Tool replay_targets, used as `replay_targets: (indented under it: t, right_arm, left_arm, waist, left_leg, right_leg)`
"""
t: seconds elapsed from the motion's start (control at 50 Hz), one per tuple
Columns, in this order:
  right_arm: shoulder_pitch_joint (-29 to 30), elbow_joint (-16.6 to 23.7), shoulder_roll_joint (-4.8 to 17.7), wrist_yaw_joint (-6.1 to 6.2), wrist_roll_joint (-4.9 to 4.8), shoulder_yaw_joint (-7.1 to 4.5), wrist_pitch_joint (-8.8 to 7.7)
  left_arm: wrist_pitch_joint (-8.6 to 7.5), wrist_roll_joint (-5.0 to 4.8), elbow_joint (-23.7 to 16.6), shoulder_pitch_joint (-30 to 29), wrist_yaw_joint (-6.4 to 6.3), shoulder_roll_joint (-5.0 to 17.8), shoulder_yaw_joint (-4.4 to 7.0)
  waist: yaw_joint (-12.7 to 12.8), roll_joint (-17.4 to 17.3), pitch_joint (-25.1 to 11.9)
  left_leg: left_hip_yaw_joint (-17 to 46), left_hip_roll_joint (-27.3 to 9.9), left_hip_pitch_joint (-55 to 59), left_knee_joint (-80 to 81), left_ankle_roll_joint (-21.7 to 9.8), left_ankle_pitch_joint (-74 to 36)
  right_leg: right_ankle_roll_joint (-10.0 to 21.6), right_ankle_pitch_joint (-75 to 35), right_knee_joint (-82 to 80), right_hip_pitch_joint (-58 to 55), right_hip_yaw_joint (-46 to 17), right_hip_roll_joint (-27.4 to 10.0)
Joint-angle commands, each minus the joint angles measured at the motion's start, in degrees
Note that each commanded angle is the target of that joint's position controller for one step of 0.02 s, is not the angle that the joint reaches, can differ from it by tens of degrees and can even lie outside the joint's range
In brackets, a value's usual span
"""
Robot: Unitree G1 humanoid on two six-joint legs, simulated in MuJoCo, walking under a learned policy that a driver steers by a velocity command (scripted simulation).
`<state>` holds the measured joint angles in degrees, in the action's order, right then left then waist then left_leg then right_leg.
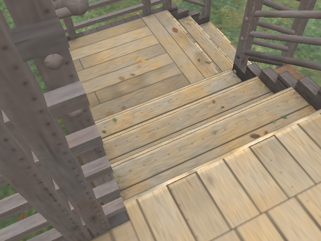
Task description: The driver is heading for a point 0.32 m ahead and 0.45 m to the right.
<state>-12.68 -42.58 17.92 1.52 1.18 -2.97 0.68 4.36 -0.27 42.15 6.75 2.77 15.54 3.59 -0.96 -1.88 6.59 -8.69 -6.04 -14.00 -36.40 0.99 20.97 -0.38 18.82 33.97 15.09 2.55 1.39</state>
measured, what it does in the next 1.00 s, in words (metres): walks ahead, turning right: left foot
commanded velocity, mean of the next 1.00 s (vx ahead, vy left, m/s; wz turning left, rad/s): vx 0.14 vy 0.00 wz -0.60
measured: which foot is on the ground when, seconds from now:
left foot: down 0.00-0.00, up 0.02-0.56, down 0.58-1.00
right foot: down 0.00-0.58, up 0.60-1.00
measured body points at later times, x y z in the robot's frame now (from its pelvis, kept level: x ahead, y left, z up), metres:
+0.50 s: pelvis +0.01 -0.01 +0.01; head +0.05 -0.02 +0.46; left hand +0.17 +0.25 -0.10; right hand +0.12 -0.31 -0.08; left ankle +0.06 +0.11 -0.69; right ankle +0.00 -0.09 -0.73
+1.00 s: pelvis +0.10 -0.04 +0.02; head +0.14 -0.04 +0.47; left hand +0.38 +0.07 -0.10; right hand -0.06 -0.27 -0.09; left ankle +0.07 +0.10 -0.73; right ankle +0.10 -0.20 -0.66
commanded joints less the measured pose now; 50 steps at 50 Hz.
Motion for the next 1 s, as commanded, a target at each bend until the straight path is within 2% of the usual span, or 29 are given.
replay_targets:
  t: [0.02, 0.04, 0.06, 0.08, 0.1, 0.14, 0.16, 0.18, 0.2, 0.26, 0.28, 0.32, 0.38, 0.4, 0.46, 0.52, 0.54, 0.56, 0.58, 0.6, 0.62, 0.66, 0.7, 0.78, 0.84, 0.86, 0.9, 0.96, 1.0]
  right_arm:
    - [-0.1, 7.1, 2.7, -0.55, -0.26, -0.49, 0.73]
    - [3.8, 7.6, 5.0, 1.02, -0.55, -0.65, 1.67]
    - [5.0, 7.1, 6.1, 1.48, -0.88, -0.80, 1.75]
    - [4.4, 6.6, 5.5, 1.19, -0.50, -0.87, 1.09]
    - [5.2, 6.5, 6.1, 0.92, -0.02, -1.08, 0.72]
    - [2.4, 5.1, 5.7, 0.39, 0.04, -0.92, 2.57]
    - [2.5, 5.3, 5.5, -0.04, -0.18, -0.63, 2.99]
    - [3.1, 5.4, 5.9, 0.30, -0.76, -0.64, 3.21]
    - [4.2, 6.5, 5.8, 0.31, -0.04, -0.45, 3.23]
    - [6.1, 7.4, 5.5, 1.04, -0.23, -0.59, 3.33]
    - [5.9, 7.4, 4.4, 0.80, 0.69, -0.03, 3.62]
    - [6.5, 8.1, 3.2, 0.31, 1.03, 0.35, 3.74]
    - [8.9, 8.5, 3.1, 0.35, -0.05, -0.03, 2.88]
    - [9.9, 9.3, 2.7, 0.03, 0.43, 0.36, 2.36]
    - [9.8, 9.6, 2.8, -0.41, 0.14, 0.52, 1.57]
    - [6.4, 8.8, 3.9, 0.23, -0.48, 0.30, 1.22]
    - [3.2, 7.7, 3.4, 0.84, -0.79, 0.19, 1.22]
    - [0.3, 6.8, 3.3, 1.37, -0.17, 0.05, 0.92]
    - [0.2, 7.3, 6.2, 1.94, 0.69, -0.61, 0.61]
    - [-1.1, 8.4, 11.1, 1.58, 0.90, -1.43, 0.32]
    - [-0.9, 7.5, 11.7, 1.46, 1.13, -2.51, 0.30]
    - [2.2, 7.3, 6.2, 1.07, 0.21, -1.41, -0.87]
    - [2.6, 7.5, 4.3, 0.89, 0.42, -1.01, -1.71]
    - [-3.6, 4.6, 5.4, -0.53, 0.08, -1.82, -2.78]
    - [-8.0, 2.8, 5.2, -0.83, 0.01, -1.94, -3.34]
    - [-8.7, 2.0, 6.2, -1.16, 0.24, -2.33, -3.99]
    - [-9.8, 1.6, 5.6, -0.96, 0.31, -1.95, -4.72]
    - [-11.2, 0.0, 5.7, -1.29, 0.31, -1.82, -5.32]
    - [-12.7, -1.3, 7.1, -1.22, 0.42, -2.18, -5.19]
  left_arm:
    - [-2.36, 0.59, -3.6, 6.9, -1.28, 16.4, 3.67]
    - [-1.94, 0.47, -3.0, 11.5, -1.83, 14.9, 4.00]
    - [-1.57, 1.45, -3.8, 8.5, -2.53, 12.1, 3.01]
    - [-1.06, 1.29, -3.2, 6.6, -2.73, 10.6, 2.47]
    - [-0.78, 1.08, -3.7, 3.8, -3.01, 9.3, 2.04]
    - [-1.06, 0.05, -3.4, 3.2, -2.98, 7.4, 1.29]
    - [-1.71, -0.12, -3.2, 4.7, -2.60, 8.2, 1.61]
    - [-2.23, 0.85, -3.1, 5.7, -2.69, 8.2, 1.66]
    - [-2.58, 0.53, -3.4, 7.3, -2.75, 10.3, 2.23]
    - [-2.30, 0.52, -3.6, 7.9, -3.31, 10.3, 2.45]
    - [-2.30, -0.13, -3.5, 9.0, -3.15, 10.2, 2.43]
    - [-2.08, 0.89, -3.9, 10.8, -2.89, 11.3, 3.15]
    - [-1.54, 2.11, -4.3, 11.2, -2.35, 10.3, 2.82]
    - [-1.24, 1.56, -5.2, 10.1, -2.25, 10.9, 2.98]
    - [-1.25, 1.49, -6.0, 9.5, -1.69, 11.8, 3.46]
    - [-1.52, 0.76, -6.2, 7.4, -1.37, 11.1, 3.61]
    - [-1.59, 0.72, -6.4, 6.2, -1.68, 10.3, 3.34]
    - [-1.55, 0.18, -6.3, 5.3, -2.03, 9.6, 3.22]
    - [-1.77, -0.10, -6.3, 7.6, -2.21, 6.4, 2.49]
    - [-2.00, 0.58, -7.4, 9.1, -2.47, 4.3, 1.83]
    - [-2.53, 2.96, -8.6, 4.6, -2.65, 9.6, 2.93]
    - [-3.20, 2.99, -7.2, 5.9, -1.54, 9.4, 3.14]
    - [-2.95, 2.51, -5.6, 8.1, 0.10, 8.6, 3.19]
    - [-3.94, 2.70, -5.3, 6.1, 0.53, 6.1, 2.04]
    - [-3.54, 2.23, -6.8, 1.1, 0.75, 6.4, 2.07]
    - [-3.43, 2.75, -6.7, 0.9, 0.66, 6.3, 2.01]
    - [-3.47, 2.70, -7.0, -0.5, 1.53, 4.5, 1.20]
    - [-3.46, 2.74, -8.7, -5.6, 2.41, 2.9, 0.23]
    - [-3.56, 2.80, -9.8, -5.9, 2.80, 2.6, 0.04]
  waist:
    - [2.3, 21.3, -10.9]
    - [7.6, 13.9, -16.2]
    - [5.6, 9.5, -11.6]
    - [3.8, 7.9, -8.3]
    - [2.5, 8.5, -6.7]
    - [0.9, 9.4, -7.4]
    - [1.4, 8.3, -8.0]
    - [1.8, 6.0, -8.6]
    - [1.6, 6.3, -8.4]
    - [1.9, 8.5, -8.0]
    - [2.3, 7.2, -8.9]
    - [2.7, 7.7, -9.4]
    - [3.7, 7.7, -8.3]
    - [3.4, 7.3, -7.8]
    - [3.2, 7.5, -9.2]
    - [2.0, 8.4, -10.0]
    - [0.0, 9.4, -10.1]
    - [-2.1, 7.5, -9.1]
    - [-1.2, -4.0, -9.2]
    - [-1.8, -12.8, -10.5]
    - [-2.1, -6.4, -4.0]
    - [0.9, -4.8, -0.5]
    - [1.4, -6.6, -1.6]
    - [-0.4, -3.9, -0.3]
    - [-2.5, -5.2, 0.0]
    - [-2.0, -2.9, -0.2]
    - [-2.6, -3.4, -1.6]
    - [-3.7, -4.0, 0.1]
    - [-3.7, -5.0, 0.9]
  left_leg:
    - [-0.9, 4.1, -22.7, -24.2, 0.7, 16.9]
    - [8.1, 4.1, -19.9, -31.6, 0.8, 16.7]
    - [9.4, 3.6, -20.8, -34.7, 0.7, 12.5]
    - [10.7, 2.2, -21.7, -33.3, 0.3, 8.1]
    - [10.8, 1.6, -22.2, -31.5, 0.1, 4.8]
    - [9.9, 2.2, -19.4, -29.6, 0.7, 1.0]
    - [9.9, 2.5, -19.6, -28.9, 1.2, 0.5]
    - [10.2, 2.9, -19.4, -27.7, 1.7, 0.2]
    - [10.6, 3.5, -19.8, -26.3, 1.7, 0.4]
    - [11.3, 3.9, -20.8, -22.9, 1.8, -0.8]
    - [10.7, 4.1, -20.1, -21.3, 2.0, -0.7]
    - [10.9, 5.1, -19.9, -18.4, 1.7, 0.8]
    - [11.1, 6.1, -19.2, -17.4, 0.6, 3.4]
    - [11.6, 6.2, -19.3, -16.2, 0.3, 3.1]
    - [11.8, 7.6, -14.3, -11.5, -0.5, 3.5]
    - [12.1, 8.9, -5.5, -2.9, -1.7, 2.6]
    - [12.6, 8.9, 0.5, 3.9, -2.1, 0.8]
    - [12.4, 8.3, 8.3, 13.5, -2.8, -2.6]
    - [21.8, -1.2, 15.0, 21.0, -4.3, 5.1]
    - [40.5, -15.2, 18.7, 27.1, -8.7, 21.0]
    - [42.9, -15.8, 10.7, 28.0, -11.2, 25.2]
    - [33.8, -11.1, 7.7, 27.5, -10.1, 18.5]
    - [25.7, -7.1, 8.6, 27.8, -8.9, 10.4]
    - [19.7, -6.9, 9.7, 28.7, -8.4, 4.6]
    - [17.0, -7.6, 15.8, 29.1, -9.0, 2.1]
    - [16.4, -8.9, 15.9, 29.0, -9.9, -1.1]
    - [12.6, -9.3, 16.9, 28.9, -11.2, -5.9]
    - [7.9, -9.6, 16.9, 27.7, -11.0, -14.7]
    - [5.5, -10.7, 17.3, 26.2, -10.5, -23.8]
  right_leg:
    - [10.0, -42.7, -13.8, -21.8, -31.1, -20.5]
    - [17.2, -47.6, -12.2, -18.0, -30.9, -22.7]
    - [18.0, -42.5, -12.4, -14.9, -27.0, -20.0]
    - [16.7, -32.5, -13.9, -12.4, -24.0, -16.4]
    - [14.6, -28.4, -14.8, -12.1, -22.3, -13.2]
    - [13.3, -30.9, -14.5, -11.0, -18.9, -9.3]
    - [13.4, -33.6, -13.9, -12.5, -19.2, -9.1]
    - [13.4, -33.5, -13.8, -12.7, -20.3, -9.6]
    - [13.5, -34.5, -13.7, -12.6, -21.6, -10.3]
    - [13.3, -30.9, -13.4, -11.3, -23.2, -9.3]
    - [13.7, -31.4, -13.7, -11.5, -23.7, -9.3]
    - [14.3, -32.0, -12.7, -12.2, -26.3, -9.7]
    - [14.9, -26.7, -12.5, -11.1, -30.4, -10.0]
    - [15.1, -28.5, -11.8, -10.7, -30.7, -9.7]
    - [14.3, -32.2, -10.0, -9.1, -32.5, -8.7]
    - [11.8, -33.5, -9.5, -5.9, -34.7, -7.3]
    - [10.5, -22.0, -11.1, -2.5, -36.3, -6.4]
    - [8.2, -6.1, -10.2, 3.4, -35.6, -3.5]
    - [5.0, 13.9, -1.1, 11.4, -28.6, 2.1]
    - [3.4, 18.2, 14.1, 21.0, -15.2, 11.6]
    - [3.0, 11.5, 21.0, 25.4, -14.2, 7.3]
    - [2.7, 5.2, 26.0, 24.4, -13.2, 4.0]
    - [1.8, 0.8, 31.1, 23.5, -10.0, 3.3]
    - [-0.1, -3.5, 35.7, 27.7, -8.0, 0.9]
    - [-0.5, -5.5, 34.2, 33.2, -7.7, -0.6]
    - [-0.6, -5.7, 33.4, 33.1, -7.8, -1.1]
    - [-0.7, -7.0, 26.9, 31.4, -6.4, -1.6]
    - [0.4, -8.9, 18.3, 29.4, -3.0, -2.6]
    - [1.6, -6.4, 15.0, 27.7, -0.9, -3.3]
